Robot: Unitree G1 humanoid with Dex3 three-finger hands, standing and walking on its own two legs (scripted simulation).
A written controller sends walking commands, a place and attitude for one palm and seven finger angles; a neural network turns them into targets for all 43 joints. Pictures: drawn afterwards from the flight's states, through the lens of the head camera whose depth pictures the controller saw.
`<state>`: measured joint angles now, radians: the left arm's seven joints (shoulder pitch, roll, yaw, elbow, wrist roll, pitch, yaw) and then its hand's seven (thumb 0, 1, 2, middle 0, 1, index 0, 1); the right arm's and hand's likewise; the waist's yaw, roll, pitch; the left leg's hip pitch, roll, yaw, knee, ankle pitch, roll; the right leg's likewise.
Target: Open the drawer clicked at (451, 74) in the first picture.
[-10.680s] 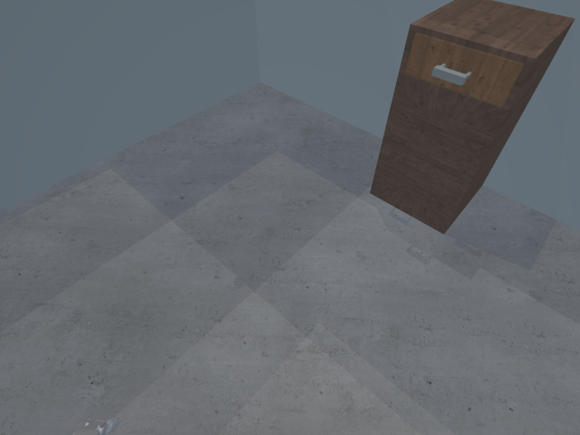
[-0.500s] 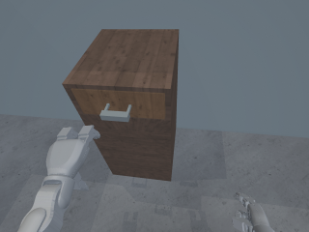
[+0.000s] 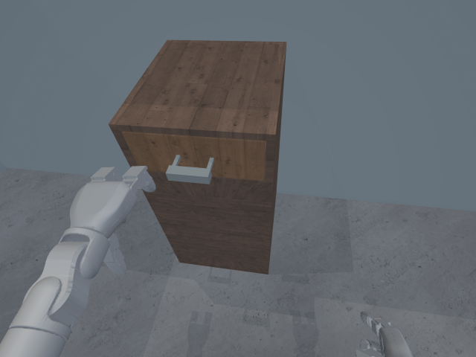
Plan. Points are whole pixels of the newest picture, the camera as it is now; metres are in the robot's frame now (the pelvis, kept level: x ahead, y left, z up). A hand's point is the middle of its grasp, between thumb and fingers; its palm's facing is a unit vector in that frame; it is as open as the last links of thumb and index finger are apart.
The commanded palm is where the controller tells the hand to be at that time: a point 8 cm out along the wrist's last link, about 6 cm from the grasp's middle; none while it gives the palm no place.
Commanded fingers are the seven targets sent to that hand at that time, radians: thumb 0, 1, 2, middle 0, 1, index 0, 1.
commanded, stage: raise the hand with hooked fingers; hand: left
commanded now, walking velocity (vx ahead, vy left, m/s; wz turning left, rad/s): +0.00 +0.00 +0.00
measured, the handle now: (191, 167) +0.54 +0.19 -0.05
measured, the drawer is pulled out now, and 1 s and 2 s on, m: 0.00 0.00 0.00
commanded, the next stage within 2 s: move the hooked fingers above the handle in 0.16 s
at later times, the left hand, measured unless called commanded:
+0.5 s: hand (129, 215) +0.32 +0.23 +0.06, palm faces +0.00 -0.10 -1.00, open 13.9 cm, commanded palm +0.31 +0.24 +0.12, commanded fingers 0.00 -0.50 0.30 -0.30 -1.20 -0.30 -1.20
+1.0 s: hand (157, 195) +0.38 +0.20 +0.04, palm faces -0.01 -0.07 -1.00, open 13.8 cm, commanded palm +0.36 +0.21 +0.10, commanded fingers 0.00 -0.50 0.30 -0.30 -1.20 -0.30 -1.20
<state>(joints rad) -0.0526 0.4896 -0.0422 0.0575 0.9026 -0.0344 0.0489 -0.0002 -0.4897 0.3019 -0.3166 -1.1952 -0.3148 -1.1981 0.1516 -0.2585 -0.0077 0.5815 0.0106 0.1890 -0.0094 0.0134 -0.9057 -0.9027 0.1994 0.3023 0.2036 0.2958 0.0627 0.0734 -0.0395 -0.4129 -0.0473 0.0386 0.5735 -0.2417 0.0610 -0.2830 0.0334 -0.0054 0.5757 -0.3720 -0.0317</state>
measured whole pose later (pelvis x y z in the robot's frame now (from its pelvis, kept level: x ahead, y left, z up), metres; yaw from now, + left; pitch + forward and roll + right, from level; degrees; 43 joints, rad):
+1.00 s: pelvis +0.00 +0.00 -0.01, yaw -1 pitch +9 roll +0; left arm -0.35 0.43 -0.12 0.45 0.98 -0.01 0.18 0.00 -0.49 0.30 -0.32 -1.20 -0.32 -1.20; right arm 0.25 -0.26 -0.05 0.63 0.03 0.21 -0.03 0.01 -0.91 -0.90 0.20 0.30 0.20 0.30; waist 0.01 0.06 -0.10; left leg -0.54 -0.03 0.05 0.66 -0.28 0.06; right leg -0.41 0.05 0.00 0.66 -0.41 -0.04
